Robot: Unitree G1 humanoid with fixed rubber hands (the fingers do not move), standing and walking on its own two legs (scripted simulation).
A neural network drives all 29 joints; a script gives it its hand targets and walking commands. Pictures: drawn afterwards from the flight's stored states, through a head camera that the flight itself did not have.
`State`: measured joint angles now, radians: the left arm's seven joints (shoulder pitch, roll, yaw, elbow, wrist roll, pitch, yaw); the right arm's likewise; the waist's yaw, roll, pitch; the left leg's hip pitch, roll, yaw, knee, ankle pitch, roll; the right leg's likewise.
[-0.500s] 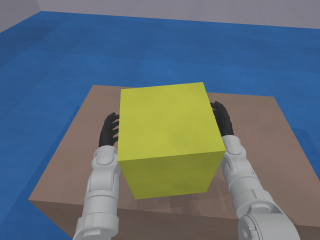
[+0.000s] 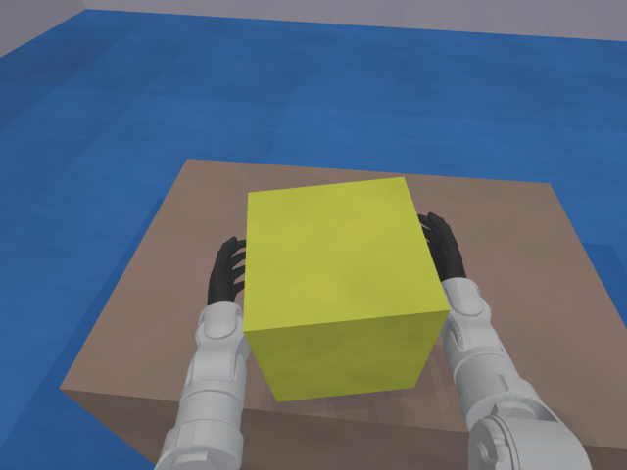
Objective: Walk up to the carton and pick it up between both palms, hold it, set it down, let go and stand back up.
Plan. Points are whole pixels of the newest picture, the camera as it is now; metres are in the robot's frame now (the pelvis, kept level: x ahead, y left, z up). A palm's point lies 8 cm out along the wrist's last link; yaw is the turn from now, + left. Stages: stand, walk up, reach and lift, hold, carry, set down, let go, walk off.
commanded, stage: set down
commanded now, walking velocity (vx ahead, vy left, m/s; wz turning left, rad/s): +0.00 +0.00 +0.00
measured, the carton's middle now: (336, 296) +0.37 +0.00 +0.02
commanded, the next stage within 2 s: none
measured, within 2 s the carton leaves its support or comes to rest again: rests again in 0.94 s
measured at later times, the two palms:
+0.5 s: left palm (232, 305) +0.36 +0.15 +0.00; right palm (432, 282) +0.40 -0.15 +0.01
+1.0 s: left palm (238, 321) +0.36 +0.15 -0.05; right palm (423, 294) +0.42 -0.15 -0.04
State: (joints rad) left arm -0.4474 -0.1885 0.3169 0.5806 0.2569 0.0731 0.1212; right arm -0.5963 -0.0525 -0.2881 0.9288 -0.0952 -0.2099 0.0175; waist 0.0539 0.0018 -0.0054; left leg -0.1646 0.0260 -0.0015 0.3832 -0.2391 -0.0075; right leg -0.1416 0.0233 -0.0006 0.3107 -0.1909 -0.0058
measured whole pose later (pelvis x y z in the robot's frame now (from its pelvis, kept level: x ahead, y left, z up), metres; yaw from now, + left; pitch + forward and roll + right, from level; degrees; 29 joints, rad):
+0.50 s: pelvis +0.02 +0.00 +0.00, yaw +0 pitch +11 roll -1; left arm -0.45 -0.19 0.33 0.68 0.26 -0.14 0.14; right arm -0.60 -0.05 -0.35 1.00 -0.17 -0.39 0.03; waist 0.08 0.03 -0.04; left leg -0.34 0.03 0.00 0.38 -0.23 -0.01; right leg -0.32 0.02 0.00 0.31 -0.19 -0.01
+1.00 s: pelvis +0.03 -0.01 -0.01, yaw +0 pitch +24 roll +0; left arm -0.45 -0.18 0.35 0.84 0.26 -0.41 0.17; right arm -0.61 -0.06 -0.37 1.08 -0.22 -0.57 0.03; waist 0.09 0.03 -0.11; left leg -0.57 0.03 0.00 0.38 -0.19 -0.02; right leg -0.53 0.02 0.00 0.28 -0.16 -0.02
